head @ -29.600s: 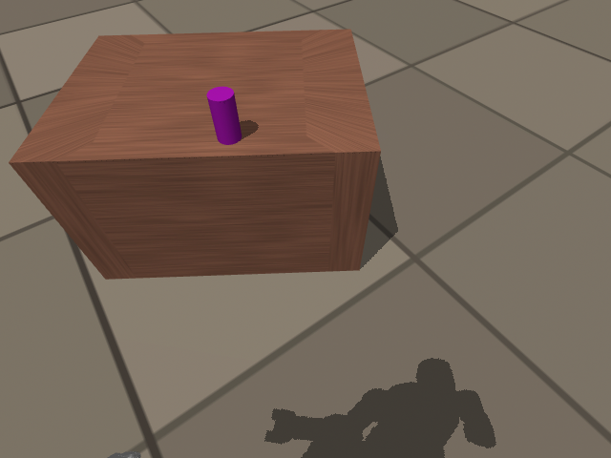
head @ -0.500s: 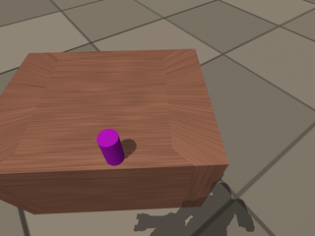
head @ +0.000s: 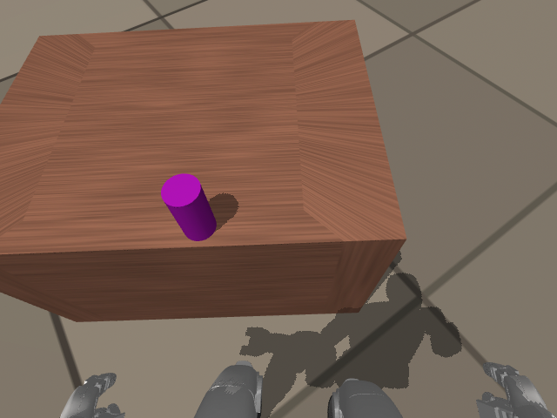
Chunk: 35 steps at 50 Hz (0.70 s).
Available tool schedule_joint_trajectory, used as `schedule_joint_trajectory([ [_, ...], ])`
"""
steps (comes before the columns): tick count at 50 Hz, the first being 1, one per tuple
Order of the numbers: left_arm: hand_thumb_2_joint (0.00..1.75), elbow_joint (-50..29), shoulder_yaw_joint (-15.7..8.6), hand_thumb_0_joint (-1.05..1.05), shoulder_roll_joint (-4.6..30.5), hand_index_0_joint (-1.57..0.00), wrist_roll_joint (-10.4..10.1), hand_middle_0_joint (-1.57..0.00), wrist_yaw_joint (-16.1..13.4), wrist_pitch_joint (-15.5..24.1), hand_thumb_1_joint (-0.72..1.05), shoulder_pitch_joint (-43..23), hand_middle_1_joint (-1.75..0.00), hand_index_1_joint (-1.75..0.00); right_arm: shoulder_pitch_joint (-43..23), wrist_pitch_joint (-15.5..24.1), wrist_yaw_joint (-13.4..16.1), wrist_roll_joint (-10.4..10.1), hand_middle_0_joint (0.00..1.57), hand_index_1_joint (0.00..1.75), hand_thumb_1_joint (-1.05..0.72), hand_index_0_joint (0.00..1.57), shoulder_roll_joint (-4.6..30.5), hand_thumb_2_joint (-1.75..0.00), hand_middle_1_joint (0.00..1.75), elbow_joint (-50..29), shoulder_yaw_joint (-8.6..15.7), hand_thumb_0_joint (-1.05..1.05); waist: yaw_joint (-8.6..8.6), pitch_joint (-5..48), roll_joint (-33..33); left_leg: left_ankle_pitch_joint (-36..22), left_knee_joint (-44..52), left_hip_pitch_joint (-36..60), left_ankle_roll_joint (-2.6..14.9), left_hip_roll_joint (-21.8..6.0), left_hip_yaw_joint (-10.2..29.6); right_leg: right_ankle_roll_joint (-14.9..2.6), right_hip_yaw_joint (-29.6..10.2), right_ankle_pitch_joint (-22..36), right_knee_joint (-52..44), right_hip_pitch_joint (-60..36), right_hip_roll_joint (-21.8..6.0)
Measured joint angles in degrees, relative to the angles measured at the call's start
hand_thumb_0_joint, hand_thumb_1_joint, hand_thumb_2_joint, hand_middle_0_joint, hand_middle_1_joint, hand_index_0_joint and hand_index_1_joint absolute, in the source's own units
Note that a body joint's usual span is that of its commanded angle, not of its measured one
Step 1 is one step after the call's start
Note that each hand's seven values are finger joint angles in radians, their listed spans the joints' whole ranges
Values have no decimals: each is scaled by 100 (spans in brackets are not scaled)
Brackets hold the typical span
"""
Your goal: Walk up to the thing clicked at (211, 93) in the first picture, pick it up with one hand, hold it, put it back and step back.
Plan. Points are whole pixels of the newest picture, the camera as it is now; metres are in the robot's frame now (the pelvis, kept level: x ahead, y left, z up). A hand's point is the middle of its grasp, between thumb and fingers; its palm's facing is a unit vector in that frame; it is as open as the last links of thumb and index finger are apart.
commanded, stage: step back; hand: left
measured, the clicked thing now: (191, 209) +0.44 +0.20 -0.09
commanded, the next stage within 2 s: none
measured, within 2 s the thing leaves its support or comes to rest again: neither
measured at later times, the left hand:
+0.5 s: hand out of the picture +0.01 +0.31 -0.16, palm faces -0.02 -0.94 -0.35, open 7.4 cm
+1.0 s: hand out of the picture -0.07 +0.32 -0.13, palm faces -0.01 -0.91 -0.41, open 7.4 cm
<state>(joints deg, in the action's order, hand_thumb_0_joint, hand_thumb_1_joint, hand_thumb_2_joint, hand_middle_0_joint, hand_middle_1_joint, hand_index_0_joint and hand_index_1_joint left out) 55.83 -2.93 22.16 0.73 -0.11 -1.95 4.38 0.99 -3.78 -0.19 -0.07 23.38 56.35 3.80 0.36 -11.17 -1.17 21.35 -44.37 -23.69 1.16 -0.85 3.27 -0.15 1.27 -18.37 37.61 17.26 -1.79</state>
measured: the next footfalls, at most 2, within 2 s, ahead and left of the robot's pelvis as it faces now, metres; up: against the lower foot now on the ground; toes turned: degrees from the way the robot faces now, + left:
left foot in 0.24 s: -0.05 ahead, +0.14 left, +0.00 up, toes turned +1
right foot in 0.64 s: -0.10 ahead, -0.07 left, +0.00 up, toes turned +0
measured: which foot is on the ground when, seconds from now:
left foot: up 0.00-0.22, down 0.24-0.68, up 0.70-1.00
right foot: down 0.00-0.26, up 0.28-0.62, down 0.64-1.00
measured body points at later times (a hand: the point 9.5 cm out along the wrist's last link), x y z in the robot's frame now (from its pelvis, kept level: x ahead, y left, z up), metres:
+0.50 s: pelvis -0.09 +0.05 +0.01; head -0.01 +0.08 +0.45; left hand +0.01 +0.36 -0.13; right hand +0.00 -0.26 -0.10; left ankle -0.09 +0.14 -0.72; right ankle -0.12 -0.10 -0.65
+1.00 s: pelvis -0.21 +0.06 +0.00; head -0.14 +0.06 +0.44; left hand -0.07 +0.37 -0.10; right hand -0.12 -0.26 -0.13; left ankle -0.24 +0.19 -0.71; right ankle -0.14 -0.07 -0.72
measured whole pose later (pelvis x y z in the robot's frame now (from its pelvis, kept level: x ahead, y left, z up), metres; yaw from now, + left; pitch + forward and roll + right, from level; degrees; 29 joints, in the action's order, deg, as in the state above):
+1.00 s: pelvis -0.21 +0.06 +0.00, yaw +1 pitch -1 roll +0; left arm 42.7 -3.2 20.8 1.7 -1.0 -2.4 5.2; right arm 9.2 -2.4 1.5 0.5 23.2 50.2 2.7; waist 0.2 -10.9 -1.3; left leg 27.2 -44.5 -16.4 -1.0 1.8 4.2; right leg 0.1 0.5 -12.3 36.0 22.3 -1.1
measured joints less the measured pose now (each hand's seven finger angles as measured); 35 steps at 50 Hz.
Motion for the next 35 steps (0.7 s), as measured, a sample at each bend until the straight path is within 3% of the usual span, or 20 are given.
schedule_joint_trajectory([
  [2, 90, -91, 4, 1, -63, -21, 67, -20, 7, -8, 90, 61, -30, -30, 33, -35, -1, 19, 20, 30, -90, 20, 44, -90, 30, -96, 16, 0, -72, 13, 51, 551, -985, -208, 64, 320, 84, -11, -115, 69, 13, 106, -96],
  [6, 90, -224, 13, 1, -140, -21, 142, -20, -11, -70, 90, 26, -30, -30, 258, 11, -11, -51, 20, 30, -90, 20, 97, -90, 30, -258, 28, 0, -24, 100, -23, 645, -1808, -195, 15, 554, 177, 37, -54, 310, -192, 269, -165],
  [8, 90, -361, 4, 1, -107, -21, 152, -21, -49, -75, 90, -46, -30, -30, 408, 34, 1, -37, 20, 30, -90, 20, 70, -90, 30, -278, -12, 0, 0, 113, -5, 683, -1404, 77, -19, 465, 85, 84, 16, 376, -192, 388, -199],
  [11, 90, -601, -18, 1, -29, -21, 92, -21, -99, -62, 90, -192, -30, -30, 623, 72, 14, 44, 20, 30, -90, 20, 4, -90, 30, -240, -65, 0, 63, 81, 47, 462, 25, 683, -2, 239, -31, 196, 188, 370, 7, 579, -280],
  [12, 90, -665, -26, 1, 30, -21, 50, -21, -101, -72, 90, -254, -30, -30, 656, 100, 25, 84, 20, 30, -90, 20, -57, -90, 30, -207, -64, 0, 74, 24, 156, 300, 505, 889, 4, 252, -82, 237, 185, 330, 162, 658, -361],
  [13, 90, -698, -52, 1, 114, -21, 8, -21, -109, -96, 90, -323, -30, -30, 638, 117, 36, 138, 20, 30, -90, 20, -184, -90, 30, -161, -63, 0, 18, -106, 407, 243, 629, 989, 37, 391, -198, 169, 30, 335, 318, 719, -479],
  [14, 90, -713, -78, 1, 152, -21, -27, -20, -124, -127, 90, -344, -30, -30, 654, 126, 23, 189, 20, 30, -90, 20, -281, -90, 30, -159, -78, 0, -55, -178, 545, 201, 650, 1024, 65, 433, -294, 68, -216, -61, 565, 804, -399],
  [15, 90, -703, -95, 1, 140, -21, -40, -20, -154, -159, 90, -323, -30, -30, 693, 134, -4, 211, 20, 30, -90, 20, -331, -90, 30, -180, -107, 0, -61, -185, 539, 170, 638, 1008, 89, 377, -299, 19, -448, -622, 907, 885, -147],
  [17, 90, -610, -79, 1, 88, -21, -36, -20, -194, -227, 90, -258, -30, -30, 799, 157, -25, 221, 20, 30, -90, 20, -384, -90, 30, -234, -139, 0, 81, -115, 399, 34, 742, 971, 118, 230, -141, -31, -747, -1269, 1675, 991, 388],
  [19, 90, -567, -65, 1, 72, -21, -77, -20, -184, -256, 90, -171, -30, -30, 865, 145, 14, 245, 20, 30, -90, 20, -424, -90, 30, -271, -155, 0, 100, -18, 388, -190, 1039, 990, 123, 184, -126, -88, -971, -1178, 2290, 1091, 700],
  [22, 90, -607, -62, 1, 42, -21, -75, -20, -170, -208, 90, 40, -30, -30, 791, 120, 80, 218, 21, 30, -90, 20, -395, -90, 30, -342, -130, 0, 29, 20, 378, -386, 1266, 987, 164, 152, -262, -43, -1004, -961, 2703, 1059, 839],
  [28, 90, -558, -67, 1, 12, -21, -25, -20, -138, -146, 90, 355, -30, -30, 519, 165, 141, 165, 21, 30, -90, 20, -313, -90, 30, -674, -75, 0, -13, -52, 318, -410, 1032, 808, 221, 162, -549, 121, -689, -889, 1566, 351, 579],
  [32, 90, -529, -88, 1, -21, -21, 14, -20, -103, -76, 90, 455, -30, -30, 386, 132, 105, 112, 20, 30, -90, 20, -241, -90, 30, -799, -92, 0, -70, -27, 224, -284, 583, 546, 181, 145, -751, -18, -396, -362, 80, -261, 383],
  [34, 90, -475, -77, 1, -178, -21, 63, -20, -99, -22, 90, 439, -30, -30, 301, 75, 100, 56, 20, 30, -90, 20, -147, -90, 30, -742, -70, 0, -15, -97, -163, -236, 350, 482, 132, -67, -612, -117, -235, -147, -170, -419, 585],
  [35, 90, -497, -57, 1, -215, -21, 70, -20, -71, -3, 90, 469, -30, -30, 312, 47, 101, 26, 20, 30, -90, 20, -144, -90, 30, -715, -68, 0, 10, -50, -258, -263, 247, 415, 112, -39, -455, -152, -181, -105, -188, -407, 615],
])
